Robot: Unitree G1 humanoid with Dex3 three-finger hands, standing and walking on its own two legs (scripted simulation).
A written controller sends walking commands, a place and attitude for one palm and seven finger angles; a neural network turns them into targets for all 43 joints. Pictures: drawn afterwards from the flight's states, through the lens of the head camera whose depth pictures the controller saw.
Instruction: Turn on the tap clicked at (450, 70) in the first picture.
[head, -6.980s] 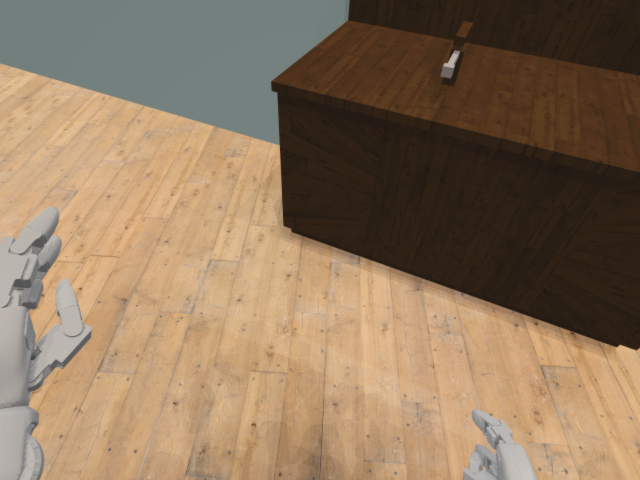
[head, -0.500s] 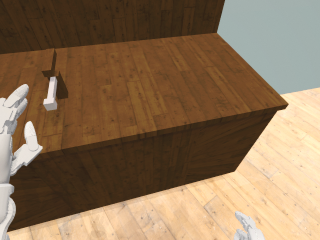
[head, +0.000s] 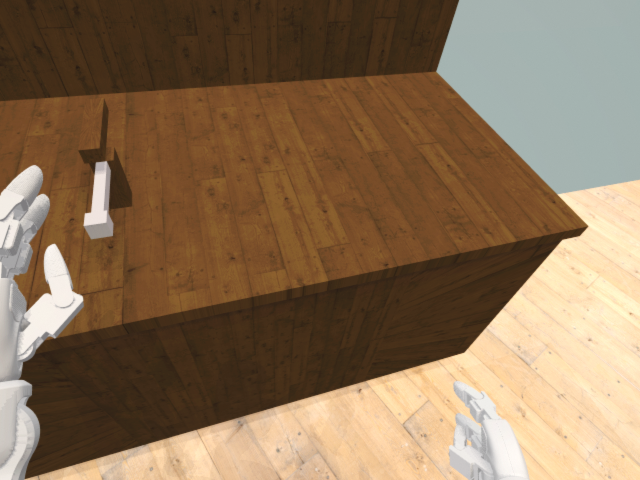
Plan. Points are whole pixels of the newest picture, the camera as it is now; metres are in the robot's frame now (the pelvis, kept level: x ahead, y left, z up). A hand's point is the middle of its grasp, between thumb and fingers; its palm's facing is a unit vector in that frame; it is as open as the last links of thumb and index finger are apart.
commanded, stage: shuffle to correct the standing spot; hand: left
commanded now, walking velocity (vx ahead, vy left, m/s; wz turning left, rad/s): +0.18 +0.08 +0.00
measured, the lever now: (99, 224) +0.40 +0.36 +0.05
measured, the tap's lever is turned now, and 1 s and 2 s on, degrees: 0 0 0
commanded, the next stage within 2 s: come to a stop and stand still in 1.06 s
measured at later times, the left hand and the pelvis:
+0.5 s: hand (62, 285) +0.24 +0.27 +0.16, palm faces +0.41 -0.84 -0.35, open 7.4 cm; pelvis +0.02 +0.02 -0.02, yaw +1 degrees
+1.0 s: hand (36, 264) +0.25 +0.30 +0.17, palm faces +0.42 -0.82 -0.38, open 7.5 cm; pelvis +0.03 +0.05 -0.01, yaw +1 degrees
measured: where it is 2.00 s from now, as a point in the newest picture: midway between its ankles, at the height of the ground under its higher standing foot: outside the picture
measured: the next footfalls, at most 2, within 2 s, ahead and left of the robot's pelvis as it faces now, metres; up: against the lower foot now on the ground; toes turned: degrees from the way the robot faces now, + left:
left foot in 0.84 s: +0.14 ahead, +0.18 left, +0.00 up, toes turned +4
right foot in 1.08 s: +0.11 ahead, -0.03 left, +0.00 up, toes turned +2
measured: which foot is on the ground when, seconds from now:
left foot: down 0.00-0.68, up 0.70-0.82, down 0.84-1.00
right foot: down 0.00-0.86, up 0.88-1.00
